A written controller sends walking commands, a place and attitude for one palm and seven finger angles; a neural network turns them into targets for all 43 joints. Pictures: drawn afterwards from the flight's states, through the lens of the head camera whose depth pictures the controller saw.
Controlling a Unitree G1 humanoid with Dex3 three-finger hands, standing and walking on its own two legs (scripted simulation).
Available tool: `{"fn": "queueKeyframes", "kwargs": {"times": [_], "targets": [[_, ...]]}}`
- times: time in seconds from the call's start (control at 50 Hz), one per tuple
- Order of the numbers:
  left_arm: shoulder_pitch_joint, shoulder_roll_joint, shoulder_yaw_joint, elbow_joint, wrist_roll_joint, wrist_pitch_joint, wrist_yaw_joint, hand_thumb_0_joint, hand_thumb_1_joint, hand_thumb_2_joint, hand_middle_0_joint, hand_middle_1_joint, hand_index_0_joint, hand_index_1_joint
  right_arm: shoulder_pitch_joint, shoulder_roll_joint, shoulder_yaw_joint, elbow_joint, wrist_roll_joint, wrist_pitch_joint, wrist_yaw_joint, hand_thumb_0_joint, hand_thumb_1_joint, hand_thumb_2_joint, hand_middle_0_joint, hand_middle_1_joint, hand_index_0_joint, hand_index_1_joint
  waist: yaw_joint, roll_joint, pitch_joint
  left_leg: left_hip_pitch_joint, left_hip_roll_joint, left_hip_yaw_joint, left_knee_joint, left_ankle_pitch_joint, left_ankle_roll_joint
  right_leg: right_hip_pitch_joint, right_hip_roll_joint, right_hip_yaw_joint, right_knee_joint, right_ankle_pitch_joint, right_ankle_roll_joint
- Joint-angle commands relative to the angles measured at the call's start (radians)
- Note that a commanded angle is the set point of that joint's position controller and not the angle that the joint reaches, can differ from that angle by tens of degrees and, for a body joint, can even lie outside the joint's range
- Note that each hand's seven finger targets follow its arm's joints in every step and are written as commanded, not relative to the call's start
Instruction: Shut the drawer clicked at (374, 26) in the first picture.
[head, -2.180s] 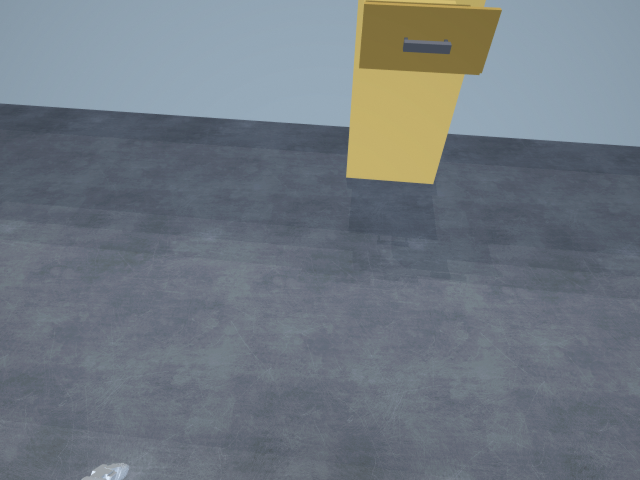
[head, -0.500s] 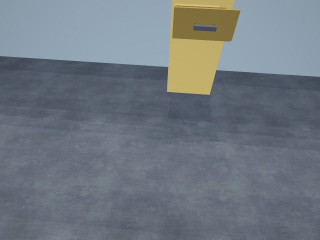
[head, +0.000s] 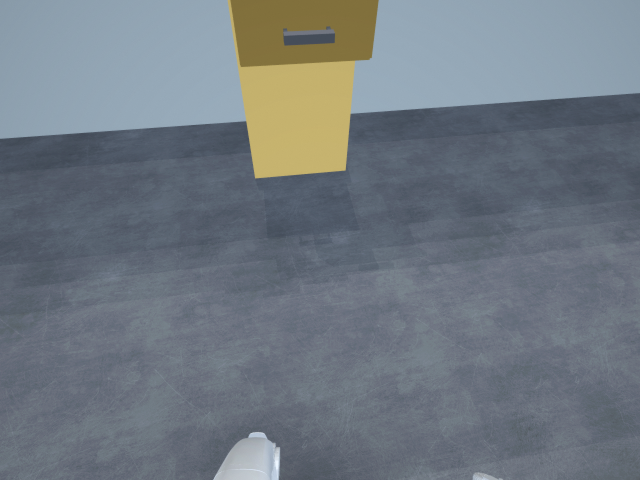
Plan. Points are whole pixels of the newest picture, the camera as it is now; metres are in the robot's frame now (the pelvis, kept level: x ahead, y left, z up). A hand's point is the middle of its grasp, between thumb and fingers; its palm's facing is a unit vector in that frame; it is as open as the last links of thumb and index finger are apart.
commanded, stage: walk to a spot facing it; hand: left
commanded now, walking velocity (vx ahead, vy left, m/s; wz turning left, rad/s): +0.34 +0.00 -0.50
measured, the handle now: (308, 34) +1.15 +0.15 +0.01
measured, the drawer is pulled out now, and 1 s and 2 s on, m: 0.30 0.30 0.30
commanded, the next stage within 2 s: turn to face it in 1.48 s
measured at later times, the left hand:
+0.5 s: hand (218, 323) +0.37 +0.22 -0.15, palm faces -0.30 -0.93 -0.21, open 7.4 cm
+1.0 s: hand (291, 264) +0.52 +0.12 -0.17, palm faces -0.41 -0.88 -0.22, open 7.2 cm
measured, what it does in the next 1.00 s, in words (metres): walks ahead, turning right: left foot, then right foot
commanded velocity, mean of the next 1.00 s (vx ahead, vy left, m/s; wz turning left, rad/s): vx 0.35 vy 0.00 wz -0.38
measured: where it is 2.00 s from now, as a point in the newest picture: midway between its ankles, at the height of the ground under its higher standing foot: (390, 338)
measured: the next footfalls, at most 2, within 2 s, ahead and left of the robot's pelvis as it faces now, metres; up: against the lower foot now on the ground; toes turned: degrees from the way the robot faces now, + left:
left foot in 0.14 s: +0.21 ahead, +0.15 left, +0.00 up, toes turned +1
right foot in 0.70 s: +0.35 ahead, -0.14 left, +0.00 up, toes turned -32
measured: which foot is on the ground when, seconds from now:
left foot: up 0.00-0.12, down 0.14-0.70, up 0.72-1.00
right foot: down 0.00-0.14, up 0.16-0.68, down 0.70-1.00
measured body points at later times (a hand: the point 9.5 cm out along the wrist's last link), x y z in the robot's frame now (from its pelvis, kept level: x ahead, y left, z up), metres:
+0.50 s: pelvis +0.19 +0.06 +0.00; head +0.22 +0.07 +0.45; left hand +0.38 +0.27 -0.13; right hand +0.08 -0.17 -0.14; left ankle +0.17 +0.15 -0.74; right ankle +0.23 -0.10 -0.67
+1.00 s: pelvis +0.39 -0.04 +0.00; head +0.40 -0.04 +0.45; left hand +0.54 +0.16 -0.16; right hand +0.33 -0.29 -0.15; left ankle +0.52 +0.04 -0.70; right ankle +0.32 -0.12 -0.74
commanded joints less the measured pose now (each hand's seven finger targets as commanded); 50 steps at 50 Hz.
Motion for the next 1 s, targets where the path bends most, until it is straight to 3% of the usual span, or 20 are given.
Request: {"fn": "queueKeyframes", "kwargs": {"times": [0.0,0.04,0.08,0.1,0.12,0.14,0.16,0.2,0.24,0.28,0.42,0.56,0.62,0.64,0.66,0.68,0.7,0.76,0.82,0.98], "targets": [[0.006,0.22,0.061,-0.055,0.005,-0.022,0.016,0.0,0.9,0.9,-0.2,-0.3,-0.2,-0.3,-0.121,-0.061,-0.013,-0.129,0.01,-0.039,0.006,0.0,-0.9,-0.9,0.2,0.3,0.2,0.3,-0.006,-0.141,0.044,0.064,-0.023,0.015,-0.186,0.03,0.01,-0.055,-0.24,0.193,-0.102,0.36,-0.12],[-0.016,0.231,0.069,-0.065,0.004,-0.017,0.015,0.0,0.9,0.9,-0.2,-0.3,-0.2,-0.3,-0.095,-0.072,-0.017,-0.129,0.013,-0.046,0.001,0.0,-0.9,-0.9,0.2,0.3,0.2,0.3,-0.017,-0.155,0.039,0.204,-0.051,0.023,-0.271,0.016,0.025,-0.102,-0.237,0.208,-0.067,0.382,-0.113],[-0.057,0.227,0.077,-0.078,-0.004,-0.016,0.013,0.0,0.9,0.9,-0.2,-0.3,-0.2,-0.3,0.097,-0.119,-0.029,-0.072,0.007,-0.058,-0.021,0.0,-0.9,-0.9,0.2,0.3,0.2,0.3,-0.106,-0.103,-0.039,0.495,-0.078,0.033,-0.438,0.055,0.042,-0.166,-0.163,0.164,0.149,0.486,-0.074],[-0.036,0.187,0.076,-0.082,-0.01,-0.014,0.006,0.0,0.9,0.9,-0.2,-0.3,-0.2,-0.3,0.254,-0.203,-0.047,-0.031,-0.002,-0.061,-0.038,0.0,-0.9,-0.9,0.2,0.3,0.2,0.3,-0.16,0.046,-0.157,0.759,0.036,-0.073,-0.46,0.032,0.068,-0.291,-0.103,0.112,0.385,0.355,-0.044],[0.01,0.127,0.073,-0.101,-0.023,-0.011,-0.01,0.0,0.9,0.9,-0.2,-0.3,-0.2,-0.3,0.368,-0.313,-0.07,-0.008,-0.017,-0.065,-0.042,0.0,-0.9,-0.9,0.2,0.3,0.2,0.3,-0.171,0.343,-0.271,0.915,0.368,-0.478,-0.564,0.005,0.179,-0.501,0.028,-0.049,0.745,-0.22,0.014],[-0.041,0.139,0.07,-0.125,-0.014,-0.014,-0.011,0.0,0.9,0.9,-0.2,-0.3,-0.2,-0.3,0.347,-0.297,-0.056,-0.018,-0.007,-0.052,-0.036,0.0,-0.9,-0.9,0.2,0.3,0.2,0.3,-0.157,0.25,-0.218,0.758,0.435,-0.591,-0.691,-0.203,0.238,-0.546,-0.006,-0.016,0.911,-0.279,0.005],[-0.102,0.132,0.068,-0.132,-0.008,-0.008,-0.012,0.0,0.9,0.9,-0.2,-0.3,-0.2,-0.3,0.256,-0.248,-0.046,-0.03,-0.005,-0.054,-0.039,0.0,-0.9,-0.9,0.2,0.3,0.2,0.3,-0.132,0.234,-0.128,0.627,0.411,-0.547,-0.753,-0.366,0.222,-0.591,-0.058,-0.015,1.002,-0.196,0.006],[-0.149,0.129,0.07,-0.133,0.007,0.008,-0.037,0.0,0.9,0.9,-0.2,-0.3,-0.2,-0.3,0.145,-0.131,-0.016,-0.043,-0.005,-0.064,-0.039,0.0,-0.9,-0.9,0.2,0.3,0.2,0.3,-0.068,0.16,0.036,0.408,0.312,-0.348,-0.777,-0.331,0.171,-0.587,-0.141,-0.041,0.981,-0.046,0.014],[-0.108,0.095,0.069,-0.119,0.012,0.037,-0.046,0.0,0.9,0.9,-0.2,-0.3,-0.2,-0.3,0.124,-0.099,-0.011,-0.034,-0.006,-0.077,-0.043,0.0,-0.9,-0.9,0.2,0.3,0.2,0.3,-0.025,0.131,0.015,0.362,0.251,-0.147,-0.765,-0.145,0.145,-0.532,-0.156,-0.06,0.928,0.033,0.032],[-0.12,0.086,0.068,-0.129,0.011,0.054,-0.049,0.0,0.9,0.9,-0.2,-0.3,-0.2,-0.3,0.14,-0.1,-0.012,-0.023,-0.003,-0.084,-0.046,0.0,-0.9,-0.9,0.2,0.3,0.2,0.3,-0.019,0.127,-0.003,0.368,0.239,-0.053,-0.773,-0.074,0.155,-0.536,-0.169,-0.072,0.883,0.079,0.046],[-0.329,0.078,0.054,-0.194,0.018,0.061,-0.06,0.0,0.9,0.9,-0.2,-0.3,-0.2,-0.3,0.285,-0.11,-0.017,0.041,-0.001,-0.092,-0.043,0.0,-0.9,-0.9,0.2,0.3,0.2,0.3,-0.065,0.055,0.032,0.572,0.244,0.06,-0.786,0.117,0.185,-0.673,-0.196,-0.115,0.634,0.195,0.076],[-0.51,0.068,0.034,-0.226,0.008,0.045,-0.057,0.0,0.9,0.9,-0.2,-0.3,-0.2,-0.3,0.391,-0.13,-0.011,0.099,-0.016,-0.072,-0.04,0.0,-0.9,-0.9,0.2,0.3,0.2,0.3,-0.127,0.123,0.067,0.661,0.259,0.173,-0.697,0.38,0.165,-0.551,-0.142,-0.197,0.333,0.115,0.025],[-0.404,0.1,0.042,-0.192,0.007,0.028,-0.048,0.0,0.9,0.9,-0.2,-0.3,-0.2,-0.3,0.38,-0.153,-0.016,0.098,-0.012,-0.065,-0.038,0.0,-0.9,-0.9,0.2,0.3,0.2,0.3,-0.068,0.115,-0.011,0.677,0.256,0.229,-0.494,0.715,0.139,-0.337,-0.068,-0.256,0.226,0.032,-0.023],[-0.26,0.127,0.051,-0.144,0.01,0.016,-0.044,0.0,0.9,0.9,-0.2,-0.3,-0.2,-0.3,0.359,-0.164,-0.016,0.09,-0.006,-0.063,-0.036,0.0,-0.9,-0.9,0.2,0.3,0.2,0.3,0.004,0.096,-0.095,0.615,0.217,0.267,-0.304,0.761,0.105,-0.118,-0.027,-0.28,0.154,0.102,-0.039],[-0.102,0.217,0.074,-0.096,0.013,0.003,-0.033,0.0,0.9,0.9,-0.2,-0.3,-0.2,-0.3,0.354,-0.143,-0.011,0.075,0.008,-0.062,-0.024,0.0,-0.9,-0.9,0.2,0.3,0.2,0.3,0.077,-0.01,-0.206,0.357,0.184,0.277,-0.046,0.526,0.062,0.221,-0.148,-0.143,0.139,0.165,-0.084],[0.023,0.342,0.106,-0.069,0.002,-0.006,-0.016,0.0,0.9,0.9,-0.2,-0.3,-0.2,-0.3,0.367,-0.067,0.003,0.035,0.02,-0.067,-0.027,0.0,-0.9,-0.9,0.2,0.3,0.2,0.3,0.091,-0.224,-0.346,0.003,0.009,0.238,0.299,-0.32,0.0,0.501,-0.48,0.372,0.082,0.347,-0.221],[0.039,0.368,0.107,-0.061,-0.023,0.006,-0.004,0.0,0.9,0.9,-0.2,-0.3,-0.2,-0.3,0.245,-0.097,-0.003,0.002,0.02,-0.065,-0.038,0.0,-0.9,-0.9,0.2,0.3,0.2,0.3,0.108,-0.114,-0.297,-0.072,0.002,0.075,0.434,-0.367,0.023,0.41,-0.523,0.434,0.002,0.515,-0.264],[-0.158,0.227,0.068,-0.092,-0.018,-0.006,0.006,0.0,0.9,0.9,-0.2,-0.3,-0.2,-0.3,0.2,-0.077,-0.01,0.021,-0.001,-0.044,-0.035,0.0,-0.9,-0.9,0.2,0.3,0.2,0.3,-0.007,-0.027,-0.064,-0.029,0.093,-0.018,0.367,-0.138,0.019,0.023,-0.391,0.168,-0.066,0.398,-0.172],[-0.226,0.174,0.055,-0.088,-0.004,-0.024,0.01,0.0,0.9,0.9,-0.2,-0.3,-0.2,-0.3,0.303,-0.03,-0.008,0.06,-0.01,-0.017,-0.028,0.0,-0.9,-0.9,0.2,0.3,0.2,0.3,-0.094,-0.075,-0.045,0.099,0.084,0.01,0.189,-0.093,0.004,-0.163,-0.306,0.022,-0.112,0.346,-0.139],[-0.143,0.185,0.053,-0.048,-0.002,-0.024,0.001,0.0,0.9,0.9,-0.2,-0.3,-0.2,-0.3,0.072,-0.032,-0.011,-0.026,-0.007,-0.035,0.003,0.0,-0.9,-0.9,0.2,0.3,0.2,0.3,-0.037,-0.157,0.04,0.176,0.019,0.052,-0.231,0.001,0.022,-0.174,-0.281,0.065,-0.142,0.109,-0.129]]}}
